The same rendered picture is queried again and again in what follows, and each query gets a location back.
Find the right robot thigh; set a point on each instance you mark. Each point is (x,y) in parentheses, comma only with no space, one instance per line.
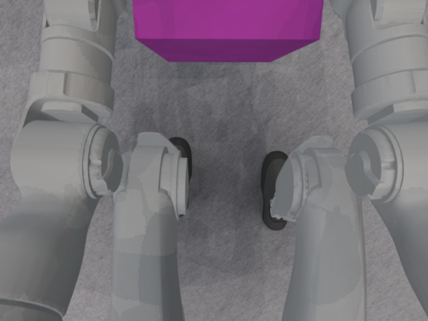
(328,280)

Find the robot right forearm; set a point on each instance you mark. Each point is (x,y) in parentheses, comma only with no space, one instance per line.
(388,49)

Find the carton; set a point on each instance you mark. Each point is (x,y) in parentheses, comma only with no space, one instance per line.
(226,30)

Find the robot left forearm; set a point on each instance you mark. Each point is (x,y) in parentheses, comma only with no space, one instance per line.
(75,67)

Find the right robot upper arm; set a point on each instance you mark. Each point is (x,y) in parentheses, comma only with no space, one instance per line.
(388,165)

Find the robot right foot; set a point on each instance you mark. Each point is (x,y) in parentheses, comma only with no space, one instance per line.
(270,170)

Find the left robot upper arm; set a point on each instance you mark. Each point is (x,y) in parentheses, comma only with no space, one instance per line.
(62,170)

